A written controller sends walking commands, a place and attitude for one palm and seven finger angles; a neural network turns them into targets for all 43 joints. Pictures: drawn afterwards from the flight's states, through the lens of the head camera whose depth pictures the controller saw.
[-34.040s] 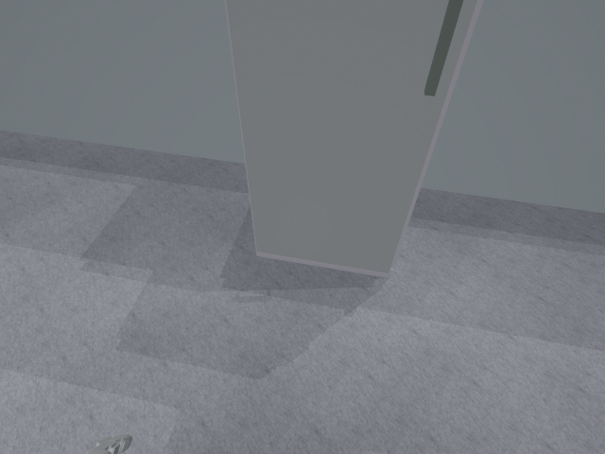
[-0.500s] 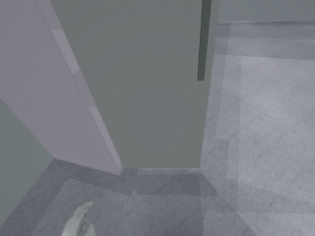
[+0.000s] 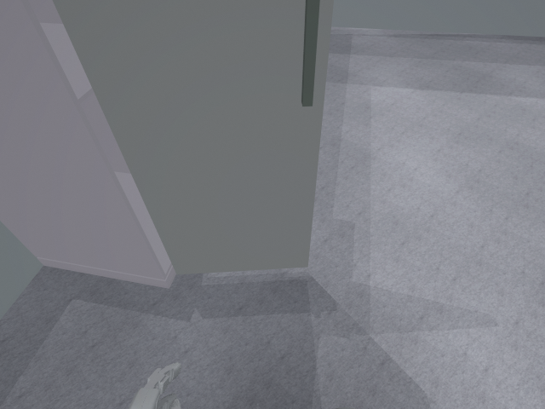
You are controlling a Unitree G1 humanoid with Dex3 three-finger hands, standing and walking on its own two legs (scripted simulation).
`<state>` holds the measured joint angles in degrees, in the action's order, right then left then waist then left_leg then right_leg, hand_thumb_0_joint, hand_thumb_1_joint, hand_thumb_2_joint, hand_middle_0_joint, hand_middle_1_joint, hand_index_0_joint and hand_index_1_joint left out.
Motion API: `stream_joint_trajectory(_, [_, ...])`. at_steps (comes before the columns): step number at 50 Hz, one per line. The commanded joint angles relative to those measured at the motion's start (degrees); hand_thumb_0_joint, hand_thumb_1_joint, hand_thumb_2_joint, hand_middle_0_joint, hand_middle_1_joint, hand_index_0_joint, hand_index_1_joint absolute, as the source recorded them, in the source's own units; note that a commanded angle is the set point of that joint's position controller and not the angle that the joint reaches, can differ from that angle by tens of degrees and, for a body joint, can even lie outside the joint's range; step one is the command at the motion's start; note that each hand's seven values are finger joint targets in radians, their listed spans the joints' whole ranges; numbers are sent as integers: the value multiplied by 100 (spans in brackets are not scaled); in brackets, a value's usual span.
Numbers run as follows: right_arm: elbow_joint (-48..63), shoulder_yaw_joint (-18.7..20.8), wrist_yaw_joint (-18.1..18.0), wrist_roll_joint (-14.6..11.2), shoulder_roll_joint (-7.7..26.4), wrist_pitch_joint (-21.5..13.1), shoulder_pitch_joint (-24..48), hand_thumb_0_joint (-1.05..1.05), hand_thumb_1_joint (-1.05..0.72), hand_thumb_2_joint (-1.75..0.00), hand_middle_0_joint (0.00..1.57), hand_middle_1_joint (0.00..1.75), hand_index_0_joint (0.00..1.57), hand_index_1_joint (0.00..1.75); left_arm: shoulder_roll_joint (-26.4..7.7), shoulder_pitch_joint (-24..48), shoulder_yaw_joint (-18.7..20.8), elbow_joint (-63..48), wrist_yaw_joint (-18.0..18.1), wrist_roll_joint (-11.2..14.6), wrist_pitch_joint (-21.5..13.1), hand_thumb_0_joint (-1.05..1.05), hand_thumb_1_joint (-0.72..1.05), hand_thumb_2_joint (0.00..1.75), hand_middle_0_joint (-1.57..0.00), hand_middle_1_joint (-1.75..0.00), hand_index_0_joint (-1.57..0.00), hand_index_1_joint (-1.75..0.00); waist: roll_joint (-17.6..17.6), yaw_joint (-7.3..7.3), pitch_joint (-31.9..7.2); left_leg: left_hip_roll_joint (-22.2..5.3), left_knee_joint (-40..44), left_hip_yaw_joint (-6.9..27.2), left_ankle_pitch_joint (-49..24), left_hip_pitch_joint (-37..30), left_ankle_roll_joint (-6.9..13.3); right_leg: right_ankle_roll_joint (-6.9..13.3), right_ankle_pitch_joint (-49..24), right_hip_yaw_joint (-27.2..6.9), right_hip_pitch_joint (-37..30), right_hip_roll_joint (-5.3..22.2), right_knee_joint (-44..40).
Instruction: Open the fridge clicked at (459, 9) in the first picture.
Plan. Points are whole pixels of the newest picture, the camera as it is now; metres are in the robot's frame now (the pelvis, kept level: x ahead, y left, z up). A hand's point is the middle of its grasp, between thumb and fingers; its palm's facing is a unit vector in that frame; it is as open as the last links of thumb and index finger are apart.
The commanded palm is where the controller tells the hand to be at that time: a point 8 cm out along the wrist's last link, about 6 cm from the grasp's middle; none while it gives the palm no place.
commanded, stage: stop stepping back and stand still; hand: right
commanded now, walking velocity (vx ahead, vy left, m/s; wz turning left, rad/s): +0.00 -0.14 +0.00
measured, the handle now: (309, 35) +0.73 -0.03 +0.23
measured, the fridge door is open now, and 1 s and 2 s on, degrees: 75 75 75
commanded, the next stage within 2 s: let the arm hang, fingers relaxed in 0.64 s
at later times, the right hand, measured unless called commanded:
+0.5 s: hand out of the picture +0.24 -0.27 +0.20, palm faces +0.39 +0.75 -0.54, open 7.4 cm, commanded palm +0.18 -0.31 +0.20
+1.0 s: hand out of the picture +0.12 -0.21 -0.13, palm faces -0.02 +0.97 -0.23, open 7.4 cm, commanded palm none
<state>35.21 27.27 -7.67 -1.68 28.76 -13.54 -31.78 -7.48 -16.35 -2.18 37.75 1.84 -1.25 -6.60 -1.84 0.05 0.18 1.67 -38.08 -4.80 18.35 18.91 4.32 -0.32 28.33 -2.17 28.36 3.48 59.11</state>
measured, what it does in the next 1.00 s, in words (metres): steps on the spot: right foot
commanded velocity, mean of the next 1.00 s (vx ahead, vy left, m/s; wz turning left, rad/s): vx -0.03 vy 0.01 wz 0.00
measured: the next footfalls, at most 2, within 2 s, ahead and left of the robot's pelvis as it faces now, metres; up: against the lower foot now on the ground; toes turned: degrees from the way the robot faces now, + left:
right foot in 0.18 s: +0.09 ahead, -0.14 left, +0.00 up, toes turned -5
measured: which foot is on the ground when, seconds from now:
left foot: down 0.00-1.00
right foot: up 0.00-0.16, down 0.18-1.00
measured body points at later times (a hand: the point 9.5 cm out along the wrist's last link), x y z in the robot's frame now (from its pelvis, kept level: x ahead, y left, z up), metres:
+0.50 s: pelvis +0.04 -0.01 +0.02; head +0.06 -0.01 +0.47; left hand +0.22 +0.20 -0.06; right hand +0.22 -0.31 +0.23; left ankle +0.02 +0.09 -0.72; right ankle +0.05 -0.13 -0.72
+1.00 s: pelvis +0.01 -0.02 +0.01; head +0.01 -0.02 +0.46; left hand +0.12 +0.24 -0.11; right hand +0.12 -0.26 -0.11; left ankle +0.02 +0.09 -0.72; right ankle +0.05 -0.13 -0.72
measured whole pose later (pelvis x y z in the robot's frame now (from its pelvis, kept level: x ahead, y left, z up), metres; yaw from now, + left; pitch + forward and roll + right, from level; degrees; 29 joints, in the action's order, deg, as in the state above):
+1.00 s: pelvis +0.01 -0.02 +0.01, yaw -3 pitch +0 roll +0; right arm -41.0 -0.6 0.4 1.3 12.9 3.5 -14.3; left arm -15.7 -11.0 0.2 48.7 -0.2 -1.6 0.5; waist 0.1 -2.6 0.5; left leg -1.2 -34.9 -4.4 17.6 17.3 1.0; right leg 1.0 13.8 2.3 20.7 0.5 34.4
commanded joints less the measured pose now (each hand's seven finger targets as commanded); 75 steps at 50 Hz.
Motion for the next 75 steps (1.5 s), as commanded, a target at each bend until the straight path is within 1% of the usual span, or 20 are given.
stream_joint_trajectory(1, [-215,699,-243,-72,566,-188,512,0,-90,-90,20,30,20,30,-954,539,438,-708,179,24,-321,0,90,90,-20,-30,-20,-30,-185,-105,-276,-1752,2134,2586,285,-362,766,-1,-597,125,541,58,407])
stream_joint_trajectory(5, [-609,91,-203,-27,231,-175,1083,0,-90,-90,20,30,20,30,-998,755,377,-665,322,51,-418,0,90,90,-20,-30,-20,-30,-748,-49,-54,-1322,1912,1173,540,334,259,138,-966,679,-1287,-144,-2070])
stream_joint_trajectory(7, [-364,-142,-208,10,145,-192,1408,0,-90,-90,20,30,20,30,-1121,734,434,-695,361,28,-534,0,90,90,-20,-30,-20,-30,-314,-73,-121,-1070,1468,1039,399,196,11,201,-1230,532,-1863,-176,-3068])
stream_joint_trajectory(9, [247,-112,-219,30,261,-272,1470,0,-90,-90,20,30,20,30,-1327,863,504,-888,371,55,-595,0,90,90,-20,-30,-20,-30,927,34,-195,-498,509,711,75,353,-358,557,-1599,-873,-2000,774,-3794])
stream_joint_trajectory(10, [565,-56,-236,70,363,-303,1499,0,-90,-90,20,30,20,30,-1334,914,505,-990,324,91,-588,0,90,90,-20,-30,-20,-30,1104,106,-237,-287,255,514,-161,143,-475,674,-2007,-1310,-1809,1102,-4006])
stream_joint_trajectory(13, [1216,470,-226,115,889,-381,1342,0,-90,-90,20,30,20,30,-1182,957,455,-963,280,-26,-658,0,90,90,-20,-30,-20,-30,1836,133,-123,-208,197,387,-18,-425,-465,513,-2122,-1124,-1183,978,-4396])
stream_joint_trajectory(15, [1160,485,-246,96,741,-403,885,0,-90,-90,20,30,20,30,-1131,826,440,-1037,218,13,-686,0,90,90,-20,-30,-20,-30,1614,152,-303,-184,729,297,-652,-666,-434,380,-3479,-545,-1456,811,-3877])
stream_joint_trajectory(18, [640,753,-226,-35,710,-342,-14,0,-90,-90,20,30,20,30,-1134,660,525,-1135,154,90,-609,0,90,90,-20,-30,-20,-30,1060,86,-1002,-294,1076,523,-2481,-1281,-353,109,-4361,77,-1752,438,-3190])
stream_joint_trajectory(22, [24,648,-194,-200,434,-213,-317,0,-90,-90,20,30,20,30,-1103,641,521,-1145,184,147,-406,0,90,90,-20,-30,-20,-30,423,-16,-1309,-500,1148,807,-3333,-1478,-341,-6,-3787,326,-1728,284,-3097])
stream_joint_trajectory(30, [-158,146,-145,-166,342,12,268,0,-90,-90,20,30,20,30,-1137,907,434,-1126,348,142,-308,0,90,90,-20,-30,-20,-30,-87,-4,-729,-597,1732,947,-2110,-859,-394,102,-2518,283,-1690,116,-3279])
stream_joint_trajectory(36, [321,185,-233,-63,532,-74,779,0,-90,-90,20,30,20,30,-1128,975,425,-1106,403,87,-349,0,90,90,-20,-30,-20,-30,455,44,-429,-588,2058,1033,-1091,-596,-353,140,-1994,296,-1715,-26,-3413])
stream_joint_trajectory(37, [-4448,-2107,599,392,-419,801,789,0,-90,-90,20,30,20,30,-2291,1147,712,362,-221,86,-431,0,90,90,-20,-30,-20,-30,497,-260,-142,-1087,1025,541,-2232,-193,-170,181,-3092,-45,-1177,359,-2498])
stream_joint_trajectory(38, [-4493,-2028,736,335,-428,1203,793,0,-90,-90,20,30,20,30,-2092,824,752,247,-207,162,-49,0,90,90,-20,-30,-20,-30,623,-187,-542,-994,1168,789,-1814,-180,-166,132,-3080,21,-1420,420,-2742])
stream_joint_trajectory(40, [-4685,-2091,773,281,-663,1309,972,0,-90,-90,20,30,20,30,-1844,743,609,131,-206,134,210,0,90,90,-20,-30,-20,-30,674,-79,-426,-747,822,424,-610,-176,-192,296,-2402,-228,-798,577,-2994])
stream_joint_trajectory(43, [-5583,-2257,767,335,-549,1285,1446,0,-90,-90,20,30,20,30,-1770,812,493,178,-208,2,397,0,90,90,-20,-30,-20,-30,-444,-13,-323,-684,875,571,-460,-484,-159,364,-2100,-463,-413,455,-3135])
stream_joint_trajectory(46, [-6572,-2391,720,340,-574,1332,1830,0,-90,-90,20,30,20,30,-1519,553,424,488,-175,-48,562,0,90,90,-20,-30,-20,-30,-1084,-146,-387,-1104,1343,933,-771,-151,38,212,-2063,-60,-1032,25,-2685])
stream_joint_trajectory(52, [-8013,-2524,672,273,-772,1426,1737,0,-90,-90,20,30,20,30,-1321,608,328,1063,-123,-78,697,0,90,90,-20,-30,-20,-30,1165,4,-23,-644,1358,695,53,-527,-178,277,-1308,-338,-733,256,-3678])
stream_joint_trajectory(57, [-8764,-2495,670,262,-952,1394,1551,0,-90,-90,20,30,20,30,-1091,223,381,1484,-57,-68,752,0,90,90,-20,-30,-20,-30,1282,-25,-87,-666,1690,709,331,-609,-95,235,-504,-262,-750,171,-3794])
stream_joint_trajectory(66, [-9438,-2535,642,284,-1164,1374,1443,0,-90,-90,20,30,20,30,-943,-313,462,1951,-24,-36,755,0,90,90,-20,-30,-20,-30,-16,-85,300,-644,1902,710,640,-174,-151,303,-514,-276,-931,241,-3922])
stream_joint_trajectory(75, [-9716,-2563,601,282,-1283,1335,1336,0,-90,-90,20,30,20,30,-767,-276,427,2244,-24,-18,685,0,90,90,-20,-30,-20,-30,102,-54,326,-655,1777,677,78,-265,-201,313,-908,-244,-1084,264,-4048])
